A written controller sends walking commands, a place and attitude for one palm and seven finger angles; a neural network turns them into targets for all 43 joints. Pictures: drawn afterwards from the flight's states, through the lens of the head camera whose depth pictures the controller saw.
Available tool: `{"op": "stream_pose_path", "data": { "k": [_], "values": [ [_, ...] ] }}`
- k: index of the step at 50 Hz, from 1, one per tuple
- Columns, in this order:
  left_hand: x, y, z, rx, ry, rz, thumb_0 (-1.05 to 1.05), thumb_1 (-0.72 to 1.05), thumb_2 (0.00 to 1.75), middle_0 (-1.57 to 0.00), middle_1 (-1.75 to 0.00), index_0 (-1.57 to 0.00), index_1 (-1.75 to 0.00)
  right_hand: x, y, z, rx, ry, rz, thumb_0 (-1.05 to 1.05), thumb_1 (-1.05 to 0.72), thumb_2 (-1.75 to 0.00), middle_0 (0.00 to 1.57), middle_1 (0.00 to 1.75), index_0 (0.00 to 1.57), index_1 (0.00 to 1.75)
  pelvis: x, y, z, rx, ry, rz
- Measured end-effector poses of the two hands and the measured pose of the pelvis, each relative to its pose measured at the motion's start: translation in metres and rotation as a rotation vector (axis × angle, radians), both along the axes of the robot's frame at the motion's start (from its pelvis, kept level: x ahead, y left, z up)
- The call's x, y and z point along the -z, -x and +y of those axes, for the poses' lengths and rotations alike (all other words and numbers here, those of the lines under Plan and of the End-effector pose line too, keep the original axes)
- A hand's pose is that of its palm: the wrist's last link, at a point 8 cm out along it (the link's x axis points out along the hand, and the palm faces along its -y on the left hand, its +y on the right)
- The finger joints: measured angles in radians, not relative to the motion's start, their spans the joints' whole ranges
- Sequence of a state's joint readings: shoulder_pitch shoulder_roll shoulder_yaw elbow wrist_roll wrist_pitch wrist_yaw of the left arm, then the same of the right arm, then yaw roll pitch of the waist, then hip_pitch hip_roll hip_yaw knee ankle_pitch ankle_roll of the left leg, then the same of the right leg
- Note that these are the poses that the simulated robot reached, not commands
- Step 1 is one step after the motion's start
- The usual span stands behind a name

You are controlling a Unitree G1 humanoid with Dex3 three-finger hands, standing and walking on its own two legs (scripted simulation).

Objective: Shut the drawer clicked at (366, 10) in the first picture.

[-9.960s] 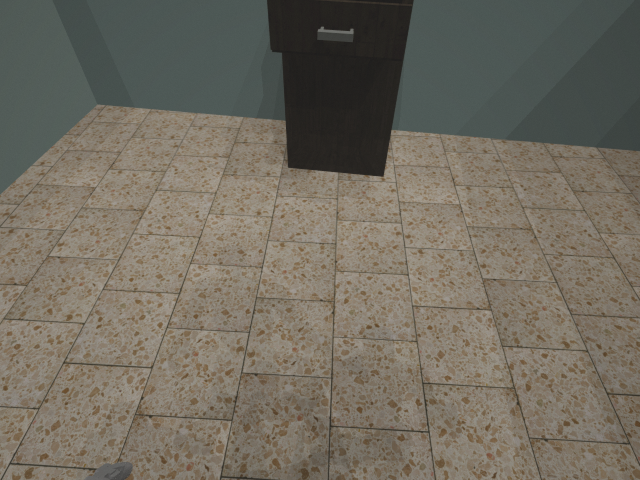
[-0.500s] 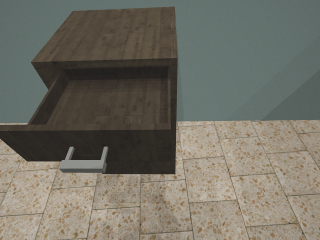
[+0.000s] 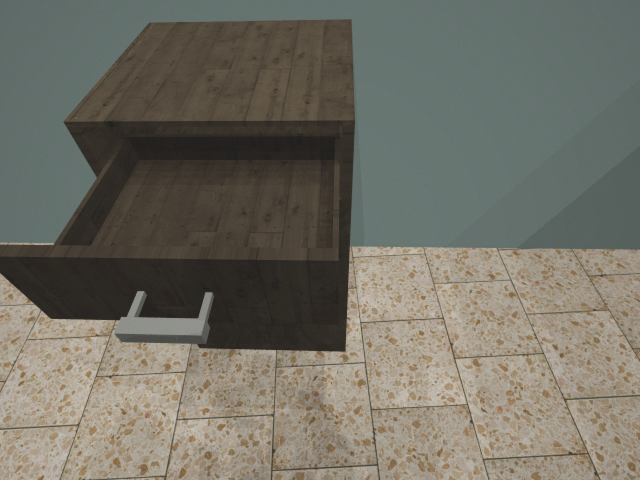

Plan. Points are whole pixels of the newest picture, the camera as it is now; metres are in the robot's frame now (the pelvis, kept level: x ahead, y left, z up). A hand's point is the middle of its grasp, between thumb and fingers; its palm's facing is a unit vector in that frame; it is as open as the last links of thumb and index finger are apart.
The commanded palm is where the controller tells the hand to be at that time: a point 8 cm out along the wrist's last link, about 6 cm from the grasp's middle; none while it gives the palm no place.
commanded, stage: look again from close up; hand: left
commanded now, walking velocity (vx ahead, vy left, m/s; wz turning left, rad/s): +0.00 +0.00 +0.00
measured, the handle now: (168, 314) +0.31 +0.23 +0.02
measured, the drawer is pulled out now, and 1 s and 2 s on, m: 0.29 0.28 0.28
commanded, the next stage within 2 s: raise the hand and make a fist in 0.28 s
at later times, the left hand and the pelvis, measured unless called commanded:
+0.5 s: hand out of the picture +0.08 +0.21 -0.11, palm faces +0.22 -0.94 -0.27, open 7.1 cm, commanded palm +0.09 +0.23 -0.05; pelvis -0.01 +0.02 +0.00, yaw +0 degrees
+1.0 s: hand (168, 455) +0.15 +0.18 +0.02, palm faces +0.02 -1.00 -0.01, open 4.9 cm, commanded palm +0.11 +0.23 +0.01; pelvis -0.03 +0.03 -0.06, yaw +4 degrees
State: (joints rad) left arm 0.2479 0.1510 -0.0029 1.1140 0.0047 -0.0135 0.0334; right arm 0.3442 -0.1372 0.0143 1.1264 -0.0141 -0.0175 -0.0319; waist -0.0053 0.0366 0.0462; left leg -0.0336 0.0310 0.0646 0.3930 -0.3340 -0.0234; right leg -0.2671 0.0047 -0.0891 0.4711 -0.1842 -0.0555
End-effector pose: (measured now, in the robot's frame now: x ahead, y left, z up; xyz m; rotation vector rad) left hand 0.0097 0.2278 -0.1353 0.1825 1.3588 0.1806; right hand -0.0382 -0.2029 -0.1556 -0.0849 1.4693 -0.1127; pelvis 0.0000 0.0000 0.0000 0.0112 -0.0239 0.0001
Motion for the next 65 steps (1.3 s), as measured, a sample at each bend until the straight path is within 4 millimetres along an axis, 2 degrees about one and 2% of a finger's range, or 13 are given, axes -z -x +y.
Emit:
{"op": "stream_pose_path", "data": {
  "k": [16,21,26,29,31,33,37,40,43,47,53,59,65],
  "values": [
    [0.004,0.023,-0.004,-0.012,0.030,0.053,0.01,0.92,0.90,-0.20,-0.30,-0.20,-0.30,-0.003,0.017,0.014,0.015,-0.010,0.033,0.00,-0.91,-0.90,0.20,0.30,0.19,0.30,0.000,0.003,0.006,0.005,0.002,-0.003],
    [0.002,0.021,0.000,-0.049,0.026,0.022,0.02,0.93,0.90,-0.20,-0.30,-0.20,-0.30,-0.004,0.015,0.016,0.023,-0.004,0.006,0.00,-0.91,-0.90,0.20,0.30,0.20,0.30,0.001,0.005,0.009,0.010,0.007,0.003],
    [-0.074,-0.072,0.027,-0.082,-0.093,-0.558,0.05,0.96,0.90,-0.23,-0.33,-0.23,-0.33,-0.012,-0.051,-0.006,0.008,0.085,-0.381,0.01,-0.91,-0.90,0.20,0.30,0.20,0.30,0.004,0.008,0.018,-0.017,0.005,0.016],
    [-0.126,-0.131,0.018,-0.013,-0.057,-0.919,0.04,0.95,0.90,-0.26,-0.36,-0.26,-0.37,-0.030,-0.107,-0.022,-0.033,0.134,-0.626,0.01,-0.91,-0.90,0.20,0.30,0.20,0.30,0.009,0.014,0.023,-0.035,0.002,0.039],
    [-0.146,-0.152,0.008,0.013,0.014,-1.094,0.03,0.94,0.90,-0.29,-0.40,-0.28,-0.40,-0.050,-0.143,-0.030,-0.062,0.162,-0.786,0.01,-0.92,-0.90,0.20,0.30,0.20,0.30,0.015,0.018,0.024,-0.029,-0.002,0.068],
    [-0.130,-0.148,0.005,-0.015,0.097,-1.127,0.02,0.93,0.90,-0.32,-0.43,-0.25,-0.40,-0.074,-0.175,-0.034,-0.094,0.183,-0.921,0.01,-0.91,-0.90,0.20,0.30,0.20,0.30,0.021,0.021,0.024,-0.015,-0.006,0.094],
    [-0.109,-0.111,-0.006,0.041,0.214,-1.206,0.01,0.92,0.90,-0.39,-0.51,-0.30,-0.47,-0.111,-0.223,-0.033,-0.214,0.217,-1.087,0.01,-0.91,-0.90,0.20,0.30,0.19,0.30,0.037,0.022,0.024,-0.010,-0.002,0.135],
    [-0.116,-0.088,-0.002,0.106,0.165,-1.290,0.02,0.91,0.90,-0.45,-0.57,-0.38,-0.55,-0.117,-0.249,-0.020,-0.312,0.216,-1.133,0.01,-0.91,-0.90,0.20,0.30,0.19,0.30,0.050,0.023,0.025,-0.027,0.011,0.155],
    [-0.130,-0.081,0.011,0.109,0.090,-1.370,0.02,0.90,0.90,-0.52,-0.64,-0.47,-0.62,-0.104,-0.263,0.002,-0.362,0.162,-1.131,0.00,-0.91,-0.90,0.20,0.30,0.19,0.30,0.059,0.025,0.027,-0.052,0.031,0.167],
    [-0.148,-0.097,0.015,0.114,0.081,-1.432,0.02,0.90,0.90,-0.59,-0.72,-0.57,-0.72,-0.075,-0.260,0.038,-0.365,0.048,-1.076,0.00,-0.91,-0.90,0.20,0.30,0.19,0.30,0.064,0.027,0.031,-0.074,0.050,0.182],
    [-0.155,-0.132,-0.009,0.252,0.216,-1.326,0.02,0.90,0.90,-0.71,-0.85,-0.70,-0.85,-0.038,-0.219,0.069,-0.262,-0.063,-0.917,0.01,-0.90,-0.90,0.20,0.30,0.20,0.30,0.058,0.022,0.038,-0.064,0.047,0.204],
    [-0.164,-0.133,0.005,0.183,0.157,-1.254,0.02,0.90,0.90,-0.83,-0.98,-0.83,-0.98,-0.027,-0.187,0.057,-0.154,-0.033,-0.804,0.01,-0.90,-0.90,0.21,0.30,0.20,0.30,0.051,0.013,0.041,-0.042,0.035,0.194],
    [-0.180,-0.124,0.017,0.132,0.083,-1.305,0.02,0.90,0.90,-0.95,-1.11,-0.95,-1.12,-0.035,-0.190,0.030,-0.187,0.052,-0.807,0.01,-0.90,-0.90,0.21,0.30,0.20,0.30,0.050,0.008,0.042,-0.050,0.041,0.192]
  ]
}}
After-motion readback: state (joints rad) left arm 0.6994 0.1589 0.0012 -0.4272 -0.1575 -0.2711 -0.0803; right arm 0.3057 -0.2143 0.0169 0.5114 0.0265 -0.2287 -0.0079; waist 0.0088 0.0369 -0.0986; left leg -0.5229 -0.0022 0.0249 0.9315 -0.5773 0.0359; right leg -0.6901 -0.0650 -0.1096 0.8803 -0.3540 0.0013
